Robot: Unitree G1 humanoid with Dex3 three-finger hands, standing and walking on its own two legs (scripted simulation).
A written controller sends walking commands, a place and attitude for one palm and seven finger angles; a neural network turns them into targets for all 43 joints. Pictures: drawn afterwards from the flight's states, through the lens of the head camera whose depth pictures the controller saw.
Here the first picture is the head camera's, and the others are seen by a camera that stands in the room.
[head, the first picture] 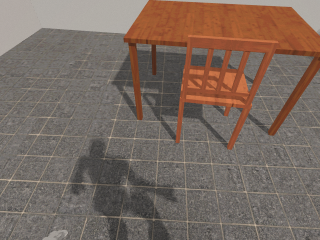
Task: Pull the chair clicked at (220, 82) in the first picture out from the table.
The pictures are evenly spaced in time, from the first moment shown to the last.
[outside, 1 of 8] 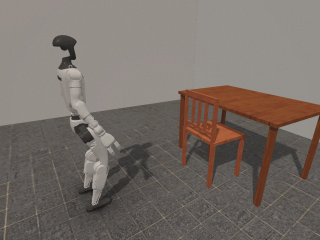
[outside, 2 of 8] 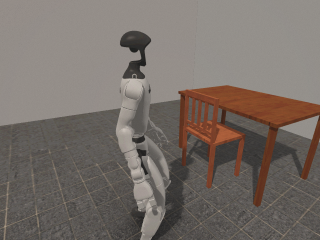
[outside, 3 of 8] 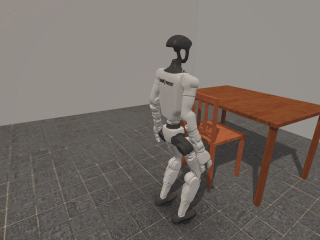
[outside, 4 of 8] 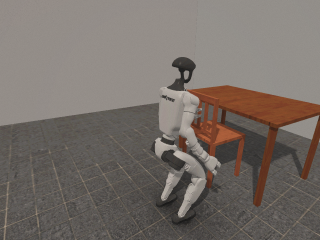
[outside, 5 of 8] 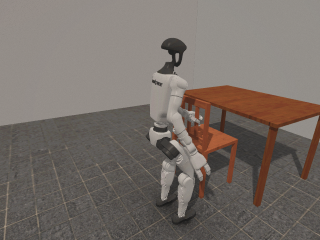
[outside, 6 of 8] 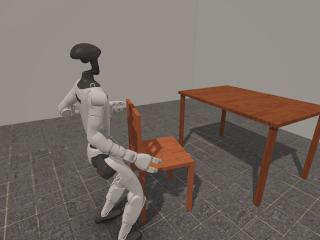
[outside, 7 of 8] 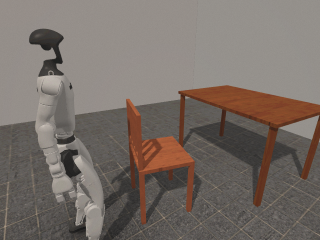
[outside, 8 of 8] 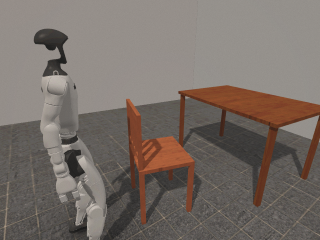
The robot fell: no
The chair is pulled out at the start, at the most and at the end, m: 0.00 0.66 0.66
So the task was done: yes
